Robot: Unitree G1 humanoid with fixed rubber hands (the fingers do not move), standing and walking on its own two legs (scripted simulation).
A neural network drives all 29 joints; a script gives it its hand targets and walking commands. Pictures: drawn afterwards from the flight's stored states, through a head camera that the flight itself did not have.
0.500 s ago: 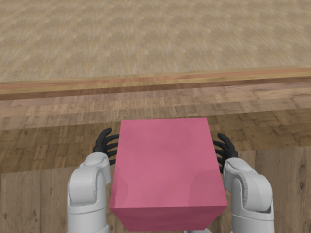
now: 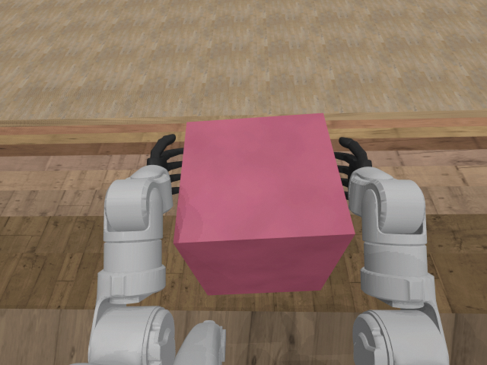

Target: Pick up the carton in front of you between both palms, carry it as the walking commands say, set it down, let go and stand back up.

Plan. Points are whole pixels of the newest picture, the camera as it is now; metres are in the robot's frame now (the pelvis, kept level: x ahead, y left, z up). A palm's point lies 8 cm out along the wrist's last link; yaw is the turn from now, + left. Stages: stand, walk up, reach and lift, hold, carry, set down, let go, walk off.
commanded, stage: carry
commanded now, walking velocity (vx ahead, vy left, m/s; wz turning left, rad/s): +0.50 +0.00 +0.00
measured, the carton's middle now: (259, 213) +0.35 +0.01 +0.03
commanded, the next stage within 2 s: none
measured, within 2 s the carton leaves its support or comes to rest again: neither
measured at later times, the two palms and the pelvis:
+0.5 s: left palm (207, 65) +0.71 +0.14 +0.07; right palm (339, 72) +0.68 -0.15 +0.07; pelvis +0.32 +0.03 -0.03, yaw -1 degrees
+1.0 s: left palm (230, 66) +1.07 +0.14 -0.16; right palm (312, 68) +1.08 -0.16 -0.17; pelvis +0.71 -0.03 -0.27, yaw -1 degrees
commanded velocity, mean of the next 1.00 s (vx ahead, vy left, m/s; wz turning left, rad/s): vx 0.50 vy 0.00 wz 0.00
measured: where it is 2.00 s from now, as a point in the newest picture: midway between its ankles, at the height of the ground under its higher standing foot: (274, 177)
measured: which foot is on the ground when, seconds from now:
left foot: up 0.00-0.18, down 0.20-0.64, up 0.66-1.00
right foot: down 0.00-0.22, up 0.24-0.62, down 0.64-1.00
